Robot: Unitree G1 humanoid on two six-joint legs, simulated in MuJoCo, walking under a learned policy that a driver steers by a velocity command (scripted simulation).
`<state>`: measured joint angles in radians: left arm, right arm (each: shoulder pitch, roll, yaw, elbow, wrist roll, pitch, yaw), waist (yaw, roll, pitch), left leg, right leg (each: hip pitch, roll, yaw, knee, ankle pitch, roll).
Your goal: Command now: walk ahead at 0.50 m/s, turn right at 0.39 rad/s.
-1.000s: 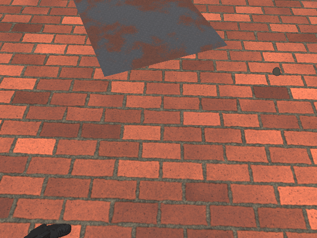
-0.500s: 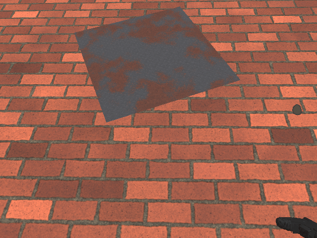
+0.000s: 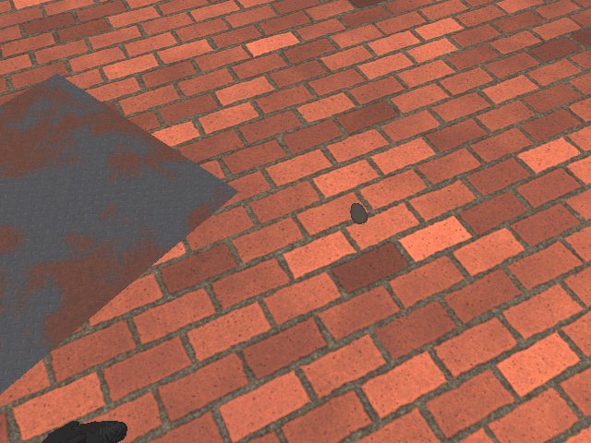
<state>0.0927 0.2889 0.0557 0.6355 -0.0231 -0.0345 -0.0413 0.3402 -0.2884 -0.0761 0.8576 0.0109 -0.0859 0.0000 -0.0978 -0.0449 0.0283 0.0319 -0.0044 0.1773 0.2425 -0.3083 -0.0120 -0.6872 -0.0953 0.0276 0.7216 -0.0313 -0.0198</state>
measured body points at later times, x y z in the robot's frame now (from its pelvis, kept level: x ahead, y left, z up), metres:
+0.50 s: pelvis +0.27 -0.03 +0.00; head +0.29 -0.03 +0.45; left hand +0.29 +0.25 -0.11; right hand +0.46 -0.27 -0.10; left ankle +0.43 +0.14 -0.68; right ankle +0.19 -0.13 -0.74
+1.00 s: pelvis +0.54 +0.06 +0.01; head +0.57 +0.09 +0.46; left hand +0.65 +0.38 -0.07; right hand +0.72 -0.17 -0.10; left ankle +0.47 +0.12 -0.74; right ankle +0.78 -0.04 -0.68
